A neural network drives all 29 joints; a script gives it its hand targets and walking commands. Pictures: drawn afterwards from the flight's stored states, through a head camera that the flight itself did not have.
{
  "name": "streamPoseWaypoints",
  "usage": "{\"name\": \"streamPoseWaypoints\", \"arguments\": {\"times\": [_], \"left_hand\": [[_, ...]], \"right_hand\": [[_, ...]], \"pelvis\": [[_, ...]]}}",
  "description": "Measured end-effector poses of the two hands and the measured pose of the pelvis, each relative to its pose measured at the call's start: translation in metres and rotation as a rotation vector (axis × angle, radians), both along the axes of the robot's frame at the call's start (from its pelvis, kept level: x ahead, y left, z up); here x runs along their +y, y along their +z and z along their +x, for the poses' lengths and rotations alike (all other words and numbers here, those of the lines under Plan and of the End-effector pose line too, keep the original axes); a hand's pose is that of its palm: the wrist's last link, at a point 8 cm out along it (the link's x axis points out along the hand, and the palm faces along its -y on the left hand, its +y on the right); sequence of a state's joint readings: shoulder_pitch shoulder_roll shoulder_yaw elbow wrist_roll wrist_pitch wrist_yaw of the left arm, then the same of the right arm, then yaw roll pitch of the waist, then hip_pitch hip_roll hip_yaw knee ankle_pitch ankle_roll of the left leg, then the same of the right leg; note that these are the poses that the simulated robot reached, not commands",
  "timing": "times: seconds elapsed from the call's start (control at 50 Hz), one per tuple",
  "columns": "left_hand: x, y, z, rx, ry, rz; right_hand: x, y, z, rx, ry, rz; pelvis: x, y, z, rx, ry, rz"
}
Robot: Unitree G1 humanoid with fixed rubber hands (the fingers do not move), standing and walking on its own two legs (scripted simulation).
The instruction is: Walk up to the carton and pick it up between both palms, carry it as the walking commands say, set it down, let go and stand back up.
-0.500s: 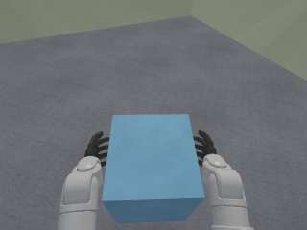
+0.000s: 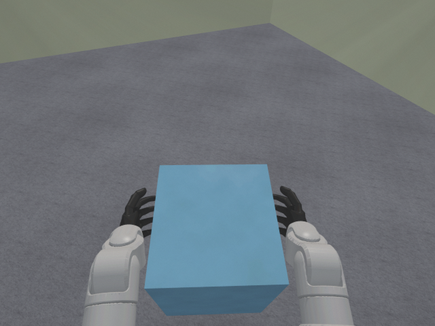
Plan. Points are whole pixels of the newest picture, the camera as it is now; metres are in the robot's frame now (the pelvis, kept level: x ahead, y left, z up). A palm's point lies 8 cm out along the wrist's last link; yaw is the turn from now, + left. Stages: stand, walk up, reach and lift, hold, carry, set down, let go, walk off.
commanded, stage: carry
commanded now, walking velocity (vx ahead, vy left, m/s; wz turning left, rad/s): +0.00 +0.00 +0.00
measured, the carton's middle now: (214, 244) +0.29 +0.00 -0.02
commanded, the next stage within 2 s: hold in 0.52 s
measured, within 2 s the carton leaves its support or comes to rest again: neither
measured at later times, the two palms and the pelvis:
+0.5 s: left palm (131, 226) +0.29 +0.15 +0.05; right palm (291, 224) +0.29 -0.14 +0.05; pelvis +0.01 +0.01 +0.00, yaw -1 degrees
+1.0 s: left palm (136, 242) +0.26 +0.14 +0.04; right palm (300, 243) +0.26 -0.15 +0.04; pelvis -0.02 -0.01 +0.00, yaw +1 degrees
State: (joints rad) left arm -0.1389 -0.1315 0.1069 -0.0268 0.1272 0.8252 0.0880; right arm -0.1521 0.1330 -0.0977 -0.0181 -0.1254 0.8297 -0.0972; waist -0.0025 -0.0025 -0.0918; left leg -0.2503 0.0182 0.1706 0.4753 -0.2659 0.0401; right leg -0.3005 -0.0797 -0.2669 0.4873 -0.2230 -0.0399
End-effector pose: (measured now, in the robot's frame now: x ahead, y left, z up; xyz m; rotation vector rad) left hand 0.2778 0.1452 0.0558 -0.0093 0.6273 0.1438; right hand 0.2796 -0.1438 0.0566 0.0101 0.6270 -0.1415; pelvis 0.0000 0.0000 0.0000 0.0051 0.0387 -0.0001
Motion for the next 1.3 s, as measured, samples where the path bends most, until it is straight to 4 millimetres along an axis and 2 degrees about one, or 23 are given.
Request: {"name": "streamPoseWaypoints", "arguments": {"times": [0.52,0.56,0.64,0.74,0.94,1.06,1.16,1.3], "left_hand": [[0.004,-0.004,0.011,-0.006,-0.012,-0.001],[0.004,-0.012,0.007,0.021,-0.024,0.019],[0.003,-0.029,-0.017,0.055,-0.036,0.025],[0.002,-0.025,-0.029,0.028,-0.023,0.008],[-0.009,-0.015,-0.018,0.016,-0.039,0.027],[-0.010,-0.010,-0.017,0.022,-0.036,0.046],[-0.015,-0.013,-0.015,0.045,-0.045,0.054],[-0.014,-0.022,-0.010,0.058,-0.007,0.020]], "right_hand": [[0.004,-0.003,0.009,-0.007,0.004,-0.020],[0.004,-0.012,0.003,0.021,0.012,-0.038],[0.003,-0.033,-0.024,0.057,0.009,-0.027],[0.002,-0.026,-0.035,0.029,0.005,-0.023],[-0.008,-0.018,-0.027,0.017,0.000,-0.025],[-0.010,-0.014,-0.020,0.021,0.017,-0.027],[-0.014,-0.018,-0.020,0.044,0.018,-0.024],[-0.012,-0.025,-0.009,0.058,0.012,0.004]], "pelvis": [[0.006,0.000,0.009,0.005,-0.011,-0.004],[0.006,0.003,0.008,-0.048,-0.019,-0.006],[0.005,0.005,0.009,-0.102,0.003,-0.008],[0.003,0.006,0.003,-0.113,0.023,-0.002],[-0.003,0.003,-0.016,-0.164,0.017,0.006],[-0.008,0.003,-0.020,-0.179,0.034,0.003],[-0.012,0.001,-0.024,-0.194,0.044,0.001],[-0.016,-0.004,-0.034,-0.181,0.050,-0.001]]}}
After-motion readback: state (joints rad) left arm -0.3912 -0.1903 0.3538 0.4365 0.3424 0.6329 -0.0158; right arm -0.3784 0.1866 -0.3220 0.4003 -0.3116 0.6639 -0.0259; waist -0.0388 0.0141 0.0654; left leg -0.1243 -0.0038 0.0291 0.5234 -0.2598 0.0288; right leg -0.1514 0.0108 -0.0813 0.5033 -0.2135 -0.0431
